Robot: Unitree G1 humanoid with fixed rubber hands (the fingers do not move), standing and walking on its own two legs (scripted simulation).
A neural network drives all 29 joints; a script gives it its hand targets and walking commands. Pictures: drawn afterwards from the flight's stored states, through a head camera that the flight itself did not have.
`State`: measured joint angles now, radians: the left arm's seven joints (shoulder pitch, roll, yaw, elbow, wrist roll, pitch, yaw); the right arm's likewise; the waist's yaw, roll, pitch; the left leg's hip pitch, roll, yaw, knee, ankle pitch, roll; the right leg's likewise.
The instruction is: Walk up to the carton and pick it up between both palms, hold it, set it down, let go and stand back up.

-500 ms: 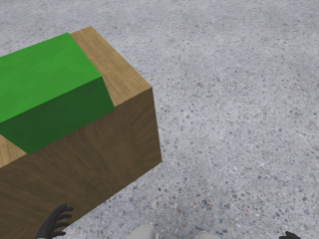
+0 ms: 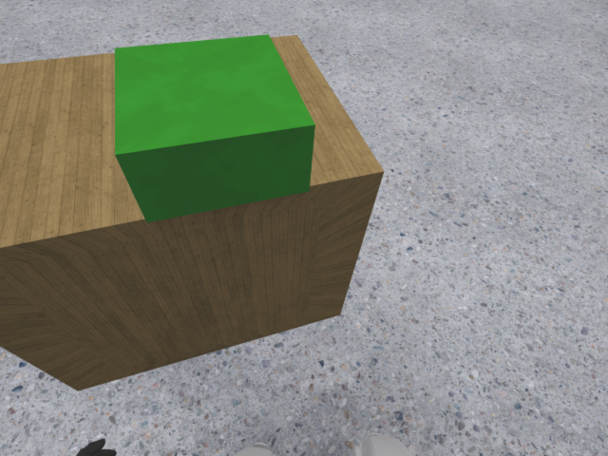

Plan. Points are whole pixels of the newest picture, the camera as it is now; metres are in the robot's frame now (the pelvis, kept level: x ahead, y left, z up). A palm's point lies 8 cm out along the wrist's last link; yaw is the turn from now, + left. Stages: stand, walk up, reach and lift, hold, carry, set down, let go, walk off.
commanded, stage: walk up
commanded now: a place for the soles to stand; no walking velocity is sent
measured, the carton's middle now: (212, 120) +0.69 +0.19 +0.03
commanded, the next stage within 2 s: none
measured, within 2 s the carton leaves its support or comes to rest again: neither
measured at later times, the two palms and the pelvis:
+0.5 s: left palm out of the picture -0.05 +0.31 -0.06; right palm out of the picture +0.11 -0.33 -0.09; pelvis -0.03 -0.04 +0.01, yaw +13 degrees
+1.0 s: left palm out of the picture -0.03 +0.28 -0.09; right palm (527, 430) +0.19 -0.30 -0.11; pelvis +0.00 -0.04 +0.00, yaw +20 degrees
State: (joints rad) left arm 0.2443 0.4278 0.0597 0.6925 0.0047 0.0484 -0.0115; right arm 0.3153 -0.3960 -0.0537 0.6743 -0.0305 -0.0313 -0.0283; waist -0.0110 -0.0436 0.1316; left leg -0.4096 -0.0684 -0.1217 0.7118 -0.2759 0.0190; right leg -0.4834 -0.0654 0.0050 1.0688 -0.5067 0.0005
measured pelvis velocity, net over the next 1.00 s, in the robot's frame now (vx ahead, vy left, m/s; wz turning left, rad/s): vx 0.00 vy -0.04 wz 0.35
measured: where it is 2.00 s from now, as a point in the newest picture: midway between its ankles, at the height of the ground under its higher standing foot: outside the picture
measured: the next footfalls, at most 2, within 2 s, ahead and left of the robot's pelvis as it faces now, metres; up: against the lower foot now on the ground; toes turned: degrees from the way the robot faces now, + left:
right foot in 0.16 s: +0.03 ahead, -0.15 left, +0.00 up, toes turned +3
left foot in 0.52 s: +0.02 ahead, +0.10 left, +0.00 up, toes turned +16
